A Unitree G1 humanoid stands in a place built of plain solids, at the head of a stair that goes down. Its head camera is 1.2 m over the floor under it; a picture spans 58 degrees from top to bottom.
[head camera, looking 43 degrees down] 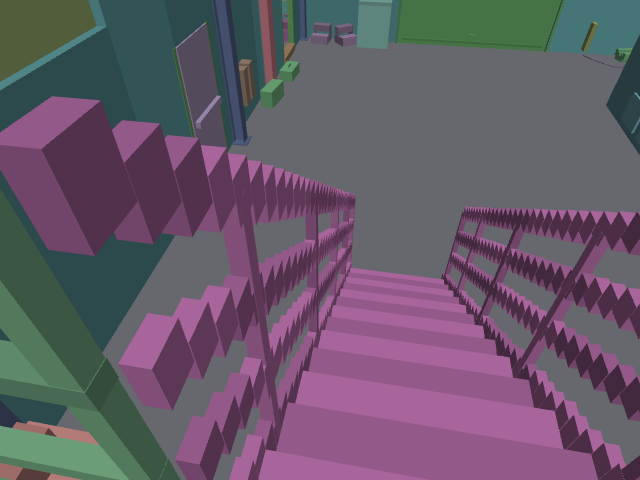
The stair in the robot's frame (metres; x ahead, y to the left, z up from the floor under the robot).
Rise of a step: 0.20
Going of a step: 0.26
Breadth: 1.20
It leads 10 degrees to the right of straight ahead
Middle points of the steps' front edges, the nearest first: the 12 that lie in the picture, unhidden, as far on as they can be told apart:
0.70 -0.42 -0.40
0.95 -0.46 -0.60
1.21 -0.51 -0.80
1.46 -0.55 -1.00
1.72 -0.60 -1.20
1.97 -0.64 -1.40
2.22 -0.69 -1.60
2.48 -0.73 -1.80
2.73 -0.78 -2.00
2.98 -0.82 -2.20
3.24 -0.87 -2.40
3.49 -0.91 -2.60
